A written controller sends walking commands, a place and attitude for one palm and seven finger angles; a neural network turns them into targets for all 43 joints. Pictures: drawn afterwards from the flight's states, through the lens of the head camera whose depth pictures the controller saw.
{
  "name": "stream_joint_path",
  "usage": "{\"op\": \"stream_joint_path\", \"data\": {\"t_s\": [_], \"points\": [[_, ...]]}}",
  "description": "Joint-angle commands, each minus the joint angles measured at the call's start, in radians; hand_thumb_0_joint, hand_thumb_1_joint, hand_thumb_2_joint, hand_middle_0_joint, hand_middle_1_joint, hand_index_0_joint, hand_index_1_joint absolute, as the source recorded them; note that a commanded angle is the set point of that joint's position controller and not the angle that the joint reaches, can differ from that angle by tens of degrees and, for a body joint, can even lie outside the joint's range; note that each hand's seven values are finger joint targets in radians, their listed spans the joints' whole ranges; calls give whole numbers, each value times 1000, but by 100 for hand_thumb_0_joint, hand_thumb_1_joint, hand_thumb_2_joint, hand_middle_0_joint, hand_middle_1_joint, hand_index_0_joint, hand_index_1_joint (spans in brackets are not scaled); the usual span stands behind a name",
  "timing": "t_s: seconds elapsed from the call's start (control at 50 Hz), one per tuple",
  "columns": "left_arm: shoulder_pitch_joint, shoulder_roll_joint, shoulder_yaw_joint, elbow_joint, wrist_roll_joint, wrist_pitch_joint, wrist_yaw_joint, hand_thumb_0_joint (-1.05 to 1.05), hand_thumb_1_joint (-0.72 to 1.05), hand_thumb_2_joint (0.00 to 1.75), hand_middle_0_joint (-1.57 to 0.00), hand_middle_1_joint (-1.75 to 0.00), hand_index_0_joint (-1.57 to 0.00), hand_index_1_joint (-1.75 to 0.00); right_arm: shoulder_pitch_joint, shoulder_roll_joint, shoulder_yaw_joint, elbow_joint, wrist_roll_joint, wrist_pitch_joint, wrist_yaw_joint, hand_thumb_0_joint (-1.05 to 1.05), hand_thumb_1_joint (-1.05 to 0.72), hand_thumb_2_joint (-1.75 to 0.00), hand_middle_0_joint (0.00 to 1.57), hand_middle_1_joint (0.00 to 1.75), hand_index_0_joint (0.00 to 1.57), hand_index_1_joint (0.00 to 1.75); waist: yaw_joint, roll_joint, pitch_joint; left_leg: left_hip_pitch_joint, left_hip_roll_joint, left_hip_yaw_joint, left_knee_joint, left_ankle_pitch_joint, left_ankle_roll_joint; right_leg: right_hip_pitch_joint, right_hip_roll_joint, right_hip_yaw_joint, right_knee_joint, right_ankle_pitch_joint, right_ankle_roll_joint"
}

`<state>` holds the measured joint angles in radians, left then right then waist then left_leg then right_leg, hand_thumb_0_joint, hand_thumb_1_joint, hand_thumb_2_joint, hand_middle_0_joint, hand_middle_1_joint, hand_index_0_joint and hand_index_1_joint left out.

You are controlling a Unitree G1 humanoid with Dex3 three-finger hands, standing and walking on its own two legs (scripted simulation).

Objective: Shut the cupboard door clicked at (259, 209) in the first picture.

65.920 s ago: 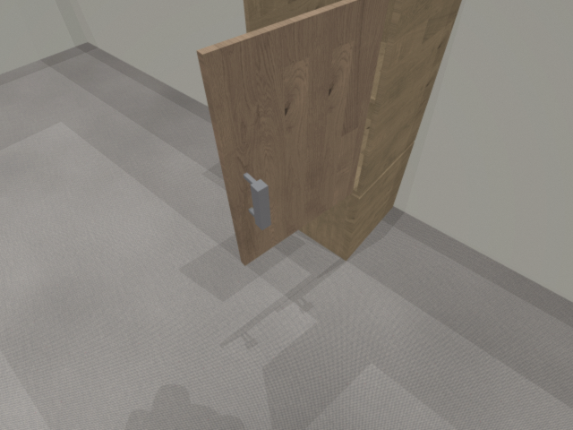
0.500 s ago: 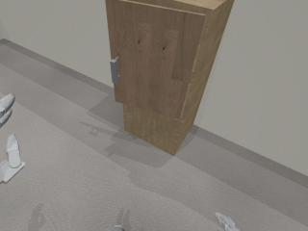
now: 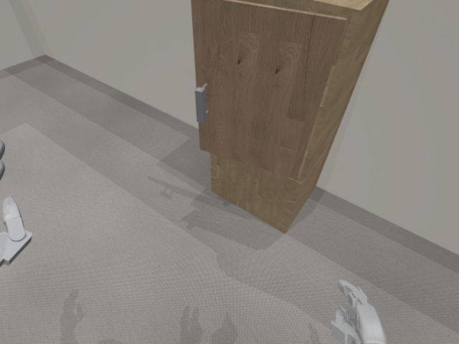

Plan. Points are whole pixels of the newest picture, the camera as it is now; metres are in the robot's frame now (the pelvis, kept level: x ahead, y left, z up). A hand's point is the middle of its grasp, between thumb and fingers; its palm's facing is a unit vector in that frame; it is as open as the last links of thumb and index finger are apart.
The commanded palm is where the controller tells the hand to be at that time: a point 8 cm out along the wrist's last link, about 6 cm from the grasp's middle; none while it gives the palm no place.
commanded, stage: stop stepping back and stand still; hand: left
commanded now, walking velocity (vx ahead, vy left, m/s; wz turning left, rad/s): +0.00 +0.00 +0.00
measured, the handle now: (203, 102) +0.91 +0.14 -0.08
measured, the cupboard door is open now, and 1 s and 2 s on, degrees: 12 12 12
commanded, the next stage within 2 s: let the arm hang, fingers relaxed in 0.60 s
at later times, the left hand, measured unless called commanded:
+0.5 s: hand out of the picture +0.18 +0.30 +0.16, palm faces +0.44 -0.79 -0.43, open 7.4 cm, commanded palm +0.12 +0.33 +0.18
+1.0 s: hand out of the picture +0.03 +0.21 -0.16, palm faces -0.04 -0.98 -0.18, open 7.3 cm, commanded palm none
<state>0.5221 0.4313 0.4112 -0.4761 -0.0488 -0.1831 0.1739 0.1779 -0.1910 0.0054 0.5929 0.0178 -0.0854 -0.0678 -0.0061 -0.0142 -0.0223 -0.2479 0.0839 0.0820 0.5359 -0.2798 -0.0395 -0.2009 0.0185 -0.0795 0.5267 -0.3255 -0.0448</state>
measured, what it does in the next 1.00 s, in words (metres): shifts its weight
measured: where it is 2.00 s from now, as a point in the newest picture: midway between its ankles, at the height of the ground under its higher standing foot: outside the picture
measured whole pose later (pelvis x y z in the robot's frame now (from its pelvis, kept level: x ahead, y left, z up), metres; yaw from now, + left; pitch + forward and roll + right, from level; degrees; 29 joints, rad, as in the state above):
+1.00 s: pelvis -0.04 +0.03 +0.00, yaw +0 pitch -1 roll +0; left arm 0.26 0.19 -0.03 0.86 0.01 0.05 0.00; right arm 0.17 -0.28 0.01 0.90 -0.03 0.02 0.01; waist -0.02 -0.01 0.04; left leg -0.30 0.03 0.10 0.53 -0.22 0.01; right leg -0.26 -0.03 -0.06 0.55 -0.28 0.00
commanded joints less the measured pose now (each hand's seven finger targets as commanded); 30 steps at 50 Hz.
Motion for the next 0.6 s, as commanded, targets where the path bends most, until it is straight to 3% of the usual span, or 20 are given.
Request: {"op": "stream_joint_path", "data": {"t_s": [0.0,0.04,0.14,0.16,0.18,0.26,0.32,0.42,0.52,0.56,0.58], "points": [[23,150,118,-152,-6,-41,17,0,90,90,-20,-30,-20,-30,-21,-121,-35,-135,3,-17,-3,0,-90,-90,20,30,20,30,-13,48,-94,12,26,-46,-51,326,46,68,-112,133,-66,500,23],[17,156,121,-160,-6,-37,16,0,90,90,-20,-30,-20,-30,-25,-121,-31,-140,1,-11,-6,0,-90,-90,20,30,20,30,-9,48,-87,4,33,-57,-71,301,50,61,-97,122,-75,437,31],[-37,158,110,-218,-3,-38,16,0,90,90,-20,-30,-20,-30,-33,-123,-23,-145,-3,-18,-14,0,-90,-90,20,30,20,30,-3,112,-72,-13,42,-78,-133,219,57,54,-69,97,-83,306,41],[-51,182,128,-239,-1,-40,17,0,90,90,-20,-30,-20,-30,-37,-125,-23,-143,-4,-23,-18,0,-90,-90,20,30,20,30,-1,123,-75,-14,45,-84,-145,210,57,58,-66,88,-81,290,43],[-50,165,115,-238,1,-42,17,0,90,90,-20,-30,-20,-30,-37,-120,-21,-142,-6,-27,-19,0,-90,-90,20,30,20,30,-1,132,-75,-20,47,-86,-150,199,59,63,-64,83,-80,282,44],[-42,173,130,-234,2,-45,20,0,90,90,-20,-30,-20,-30,-33,-123,-22,-134,-8,-40,-20,0,-90,-90,20,30,20,30,4,131,-76,-35,45,-96,-184,124,58,73,-56,69,-91,225,48],[-22,137,107,-207,2,-44,19,0,90,90,-20,-30,-20,-30,-28,-121,-24,-128,-6,-42,-18,0,-90,-90,20,30,20,30,1,116,-63,-51,39,-90,-185,84,56,72,-58,74,-106,212,47],[-10,129,105,-177,2,-42,18,0,90,90,-20,-30,-20,-30,-29,-123,-28,-124,-5,-43,-16,0,-90,-90,20,30,20,30,1,85,-50,-63,31,-85,-183,32,53,56,-63,89,-131,188,45],[-22,129,101,-188,4,-44,18,0,90,90,-20,-30,-20,-30,-35,-123,-29,-127,-5,-43,-16,0,-90,-90,20,30,20,30,0,87,-52,-56,25,-84,-183,20,52,41,-62,91,-139,172,44],[-22,158,129,-196,6,-45,21,0,90,90,-20,-30,-20,-30,-34,-126,-31,-126,-7,-44,-19,0,-90,-90,20,30,20,30,3,107,-63,-56,22,-86,-185,37,51,52,-63,89,-134,184,43],[-19,131,104,-195,5,-45,19,0,90,90,-20,-30,-20,-30,-35,-119,-29,-127,-5,-44,-19,0,-90,-90,20,30,20,30,2,96,-61,-49,21,-80,-177,46,51,49,-64,90,-134,193,43]]}}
